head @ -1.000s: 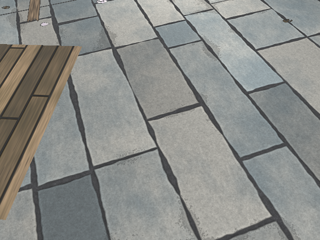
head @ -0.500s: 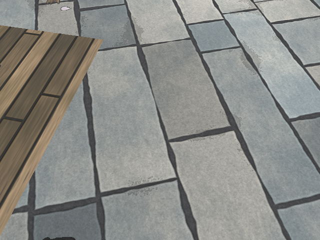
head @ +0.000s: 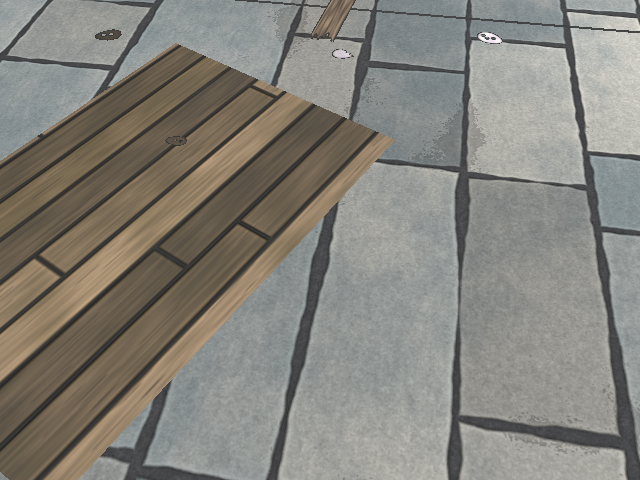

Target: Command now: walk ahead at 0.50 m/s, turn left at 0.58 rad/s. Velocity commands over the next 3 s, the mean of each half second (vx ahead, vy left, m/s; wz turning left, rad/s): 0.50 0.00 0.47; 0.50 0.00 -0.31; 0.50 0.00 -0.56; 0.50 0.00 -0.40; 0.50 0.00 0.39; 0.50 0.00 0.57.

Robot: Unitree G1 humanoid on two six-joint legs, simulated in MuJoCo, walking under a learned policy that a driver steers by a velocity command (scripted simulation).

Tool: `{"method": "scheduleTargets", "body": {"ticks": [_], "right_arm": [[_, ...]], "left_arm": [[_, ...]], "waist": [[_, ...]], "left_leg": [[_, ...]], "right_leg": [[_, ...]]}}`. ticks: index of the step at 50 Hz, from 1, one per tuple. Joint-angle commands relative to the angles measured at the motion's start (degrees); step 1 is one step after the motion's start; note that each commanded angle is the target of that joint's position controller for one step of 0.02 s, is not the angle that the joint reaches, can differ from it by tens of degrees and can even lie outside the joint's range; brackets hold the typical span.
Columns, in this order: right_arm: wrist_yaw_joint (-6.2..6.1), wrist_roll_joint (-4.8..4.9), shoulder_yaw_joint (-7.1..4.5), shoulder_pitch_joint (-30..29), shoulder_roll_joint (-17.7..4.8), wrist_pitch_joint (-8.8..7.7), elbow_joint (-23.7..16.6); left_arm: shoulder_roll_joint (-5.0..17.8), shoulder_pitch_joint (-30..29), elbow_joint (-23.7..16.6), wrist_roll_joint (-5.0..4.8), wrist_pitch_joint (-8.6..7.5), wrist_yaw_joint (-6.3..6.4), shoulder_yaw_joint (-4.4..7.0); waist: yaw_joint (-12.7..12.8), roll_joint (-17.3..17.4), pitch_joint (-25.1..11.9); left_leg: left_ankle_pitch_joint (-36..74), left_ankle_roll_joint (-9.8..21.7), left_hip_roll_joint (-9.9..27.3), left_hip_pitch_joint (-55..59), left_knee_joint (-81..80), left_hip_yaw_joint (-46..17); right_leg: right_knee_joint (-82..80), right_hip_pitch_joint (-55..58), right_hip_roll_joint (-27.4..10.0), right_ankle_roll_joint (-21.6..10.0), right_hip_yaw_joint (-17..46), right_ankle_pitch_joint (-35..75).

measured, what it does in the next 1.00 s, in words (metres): walks ahead: left foot, then right foot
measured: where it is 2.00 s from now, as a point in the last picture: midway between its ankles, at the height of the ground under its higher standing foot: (376, 232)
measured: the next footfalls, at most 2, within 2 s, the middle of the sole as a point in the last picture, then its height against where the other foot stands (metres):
left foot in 0.16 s outside the picture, level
right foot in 0.68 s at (353, 422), level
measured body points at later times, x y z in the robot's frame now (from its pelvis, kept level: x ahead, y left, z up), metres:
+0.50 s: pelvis +0.27 +0.08 +0.00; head +0.30 +0.10 +0.45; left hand +0.42 +0.37 -0.09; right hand +0.39 -0.18 -0.11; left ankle +0.20 +0.14 -0.74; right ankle +0.49 -0.05 -0.68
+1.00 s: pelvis +0.57 +0.07 +0.00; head +0.60 +0.06 +0.45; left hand +0.62 +0.35 -0.11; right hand +0.78 -0.17 -0.09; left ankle +0.72 +0.27 -0.68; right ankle +0.56 +0.01 -0.74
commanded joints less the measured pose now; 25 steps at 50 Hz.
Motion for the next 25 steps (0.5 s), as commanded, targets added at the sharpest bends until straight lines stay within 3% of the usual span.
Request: {"method": "scheduleTargets", "body": {"ticks": [1, 3, 5, 6, 7, 8, 9, 10, 11, 12, 13, 14, 15, 17, 20, 23, 25], "right_arm": [[1.09, 0.13, 0.32, -5.8, -0.8, -0.87, -4.9], [1.47, 0.22, 0.21, -8.1, -1.2, -0.71, -6.2], [1.75, 0.01, -0.21, -8.2, -2.3, -0.61, -7.1], [1.76, -0.20, -0.80, -6.1, -3.3, -0.49, -6.9], [1.71, -0.21, -1.84, -0.6, -4.7, -0.37, -5.4], [1.25, 0.04, -3.75, 9.6, -8.1, -0.20, -2.3], [0.17, 0.51, -5.50, 17.7, -14.4, -0.10, -1.1], [0.45, 0.76, -4.96, 15.4, -17.3, -1.26, -2.6], [0.60, 0.11, -3.34, 16.2, -11.8, -1.88, -2.8], [0.51, 0.07, -2.44, 14.2, -8.8, -2.35, -2.3], [0.44, 0.08, -1.92, 10.1, -7.5, -2.61, -2.7], [0.23, -0.15, -1.10, 6.8, -5.3, -2.78, -3.1], [-0.03, -0.65, -0.68, 5.1, -4.6, -2.85, -3.7], [-0.46, -0.72, -0.63, 5.4, -4.7, -3.29, -2.8], [-1.30, -0.49, -0.82, 7.7, -6.2, -3.61, -0.5], [-1.55, -0.26, -0.70, 10.0, -6.7, -3.58, 1.3], [-1.39, -0.27, -0.70, 12.1, -7.2, -3.77, 2.5]], "left_arm": [[9.4, -3.4, -3.7, -0.73, -0.70, 0.19, 2.25], [10.6, -2.0, -2.8, -1.29, -0.24, 0.02, 2.70], [11.9, -1.9, -2.4, -1.92, 0.25, 0.11, 3.19], [12.9, -2.3, -2.4, -2.32, 0.55, 0.26, 3.48], [13.3, -2.9, -2.4, -2.74, 0.91, 0.40, 3.54], [11.9, -2.2, -2.5, -2.48, 1.09, 0.60, 2.87], [8.1, -1.6, -4.8, -0.27, 0.87, 0.77, 1.32], [4.3, -0.6, -8.0, 0.42, -0.93, 0.41, -0.54], [9.1, -5.5, -8.4, -1.51, -2.55, -0.37, 0.53], [9.4, -7.7, -9.0, -2.19, -3.21, -0.59, 0.27], [8.7, -8.2, -8.6, -0.86, -3.41, -0.04, 0.22], [9.3, -8.1, -8.1, 0.54, -3.06, 0.31, 0.65], [9.0, -7.2, -7.9, 0.71, -2.41, 0.10, 0.75], [7.4, -6.1, -7.5, 0.87, -1.33, -0.18, 0.39], [5.1, -11.2, -8.9, 0.94, -0.59, -0.31, -0.75], [3.9, -16.4, -9.6, 0.22, -0.71, -1.05, -1.51], [4.1, -19.0, -10.0, -0.64, -0.75, -1.70, -1.70]], "waist": [[-0.2, -5.8, 0.6], [0.1, -6.2, 1.8], [-0.8, -7.2, 1.7], [-2.4, -8.0, 0.0], [-6.0, -7.6, -3.2], [-10.6, -5.9, -8.5], [-12.5, 4.2, -13.9], [-8.3, 14.7, -21.2], [-11.6, 7.9, -19.5], [-10.8, 5.9, -13.8], [-8.0, 0.2, -9.6], [-6.0, -0.1, -7.5], [-4.5, 0.7, -6.5], [-3.5, 0.2, -5.8], [-4.8, -0.2, -2.9], [-7.1, 1.5, -1.5], [-8.7, 1.8, -0.2]], "left_leg": [[3.4, 0.6, -0.1, 3.2, -6.3, 2.4], [-0.7, 1.9, -0.4, 3.0, -8.8, 3.6], [-7.2, 4.0, -1.9, 5.3, -10.7, 6.0], [-10.2, 5.3, -3.9, 9.6, -11.5, 8.2], [-9.3, 6.9, -6.7, 18.0, -14.8, 10.4], [-6.4, 9.1, -9.2, 33.6, -17.2, 10.4], [-8.3, 15.1, 3.4, 52.8, -18.7, -10.8], [-19.2, 25.1, 14.2, 63.2, -29.7, -42.6], [-20.8, 22.4, 13.4, 62.5, -32.1, -38.8], [-17.1, 20.1, 11.4, 56.4, -31.5, -30.5], [-10.7, 18.0, 8.9, 47.8, -31.4, -24.4], [-4.3, 16.7, 7.2, 41.5, -32.3, -19.9], [0.2, 16.6, 6.2, 37.4, -33.5, -17.9], [8.0, 17.1, 5.6, 33.6, -34.7, -14.6], [12.2, 15.5, 3.6, 30.8, -36.1, -9.0], [7.5, 12.9, 1.7, 30.0, -36.4, -5.4], [2.8, 12.7, 3.4, 31.7, -37.2, -5.7]], "right_leg": [[-6.1, -0.7, -14.8, -7.8, 4.6, 13.4], [-4.8, 2.4, -16.2, -7.3, 3.9, 14.4], [-0.9, 5.2, -17.1, -6.6, 2.3, 24.5], [3.7, 5.8, -16.8, -5.8, 0.6, 35.5], [11.9, 5.0, -15.4, -4.6, -1.9, 44.9], [25.0, -1.4, -12.8, -2.7, -4.2, 45.4], [46.2, -21.6, -8.6, 0.9, -4.8, 18.5], [61.6, -39.6, 2.1, 2.9, 6.4, -19.5], [64.4, -45.8, -1.1, 1.6, 13.4, -16.0], [61.5, -46.4, -3.4, 0.4, 12.6, -11.2], [55.9, -42.9, -5.8, 0.4, 12.4, -7.0], [51.3, -38.9, -7.4, 0.9, 12.2, -4.4], [49.6, -35.7, -8.1, 1.3, 12.1, -2.6], [46.3, -33.9, -7.9, 2.8, 10.8, -0.8], [35.2, -34.3, -7.3, 4.2, 9.7, 8.5], [22.8, -30.6, -5.2, 3.7, 8.7, 19.9], [18.8, -29.9, -4.6, 2.7, 8.4, 23.6]]}}
Over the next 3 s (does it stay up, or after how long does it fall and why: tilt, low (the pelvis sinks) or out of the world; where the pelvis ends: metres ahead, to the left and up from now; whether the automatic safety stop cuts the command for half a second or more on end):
stays up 1.60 -0.22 0.00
